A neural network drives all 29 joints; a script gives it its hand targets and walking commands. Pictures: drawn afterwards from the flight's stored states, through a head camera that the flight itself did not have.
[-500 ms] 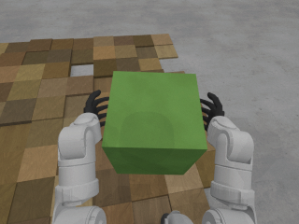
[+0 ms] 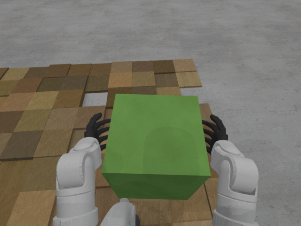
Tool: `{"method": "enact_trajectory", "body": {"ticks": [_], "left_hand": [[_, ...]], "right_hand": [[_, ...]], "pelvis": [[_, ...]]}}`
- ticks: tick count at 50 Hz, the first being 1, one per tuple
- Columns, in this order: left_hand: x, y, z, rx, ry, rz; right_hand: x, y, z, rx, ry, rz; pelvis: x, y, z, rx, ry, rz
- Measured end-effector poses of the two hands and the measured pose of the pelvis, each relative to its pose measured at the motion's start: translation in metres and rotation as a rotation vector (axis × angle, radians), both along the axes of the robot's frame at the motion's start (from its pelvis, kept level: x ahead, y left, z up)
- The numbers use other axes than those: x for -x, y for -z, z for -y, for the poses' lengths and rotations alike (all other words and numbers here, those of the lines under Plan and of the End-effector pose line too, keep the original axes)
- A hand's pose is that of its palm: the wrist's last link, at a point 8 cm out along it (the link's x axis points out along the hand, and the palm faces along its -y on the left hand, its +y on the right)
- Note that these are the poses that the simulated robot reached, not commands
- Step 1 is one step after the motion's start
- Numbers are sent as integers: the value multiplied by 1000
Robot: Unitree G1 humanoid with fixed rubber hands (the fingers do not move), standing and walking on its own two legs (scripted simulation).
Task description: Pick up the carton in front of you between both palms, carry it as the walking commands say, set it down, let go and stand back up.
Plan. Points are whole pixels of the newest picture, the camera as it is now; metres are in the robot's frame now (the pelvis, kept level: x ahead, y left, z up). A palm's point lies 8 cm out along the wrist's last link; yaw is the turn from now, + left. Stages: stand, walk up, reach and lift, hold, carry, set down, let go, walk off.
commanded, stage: carry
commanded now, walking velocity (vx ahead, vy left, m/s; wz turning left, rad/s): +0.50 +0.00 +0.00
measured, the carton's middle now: (154, 151) +0.32 +0.02 +0.02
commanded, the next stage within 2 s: none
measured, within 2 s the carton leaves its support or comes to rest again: neither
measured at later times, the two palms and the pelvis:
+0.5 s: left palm (132, 26) +0.63 +0.11 +0.22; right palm (231, 30) +0.62 -0.20 +0.22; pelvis +0.30 -0.03 +0.03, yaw -1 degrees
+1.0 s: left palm (136, 29) +0.95 +0.14 +0.07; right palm (198, 30) +0.94 -0.16 +0.08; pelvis +0.61 +0.00 +0.01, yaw -1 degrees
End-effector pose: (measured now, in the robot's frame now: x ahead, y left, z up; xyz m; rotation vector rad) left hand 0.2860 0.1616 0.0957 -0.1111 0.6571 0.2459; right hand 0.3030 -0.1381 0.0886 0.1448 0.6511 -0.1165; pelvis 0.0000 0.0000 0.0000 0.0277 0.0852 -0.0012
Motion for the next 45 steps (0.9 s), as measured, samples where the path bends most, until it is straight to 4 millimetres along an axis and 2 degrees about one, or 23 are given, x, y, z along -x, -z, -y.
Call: {"method": "enact_trajectory", "body": {"ticks": [4,6,9,14,19,24,28,35,40,43,45], "left_hand": [[-62,-2,-2,1,38,43],[-90,-7,1,6,61,44],[-127,-28,10,-2,107,46],[-194,-76,30,11,172,112],[-265,-112,44,-43,199,151],[-332,-128,55,-73,161,122],[-382,-121,55,-69,105,53],[-472,-95,36,-40,36,-45],[-541,-56,20,-14,15,-64],[-583,-26,11,10,17,-42],[-612,-5,9,40,40,-32]], "right_hand": [[-54,-7,-1,43,9,45],[-77,-16,1,50,30,46],[-100,-34,10,39,78,45],[-146,-83,29,52,145,109],[-220,-121,44,100,108,147],[-303,-133,57,89,50,124],[-369,-127,57,55,13,59],[-477,-101,37,22,-22,-40],[-549,-65,20,26,-21,-57],[-587,-40,11,28,-3,-35],[-606,-22,8,45,18,-28]], "pelvis": [[-65,5,-8,-23,2,13],[-88,-1,-12,-39,20,18],[-119,-18,-15,-17,42,24],[-173,-42,-13,21,57,13],[-226,-46,1,26,53,14],[-285,-35,22,29,31,29],[-329,-30,32,21,9,8],[-406,-39,34,6,0,-24],[-478,-31,25,16,-15,-25],[-530,-12,14,36,3,0],[-558,-4,10,24,7,0]]}}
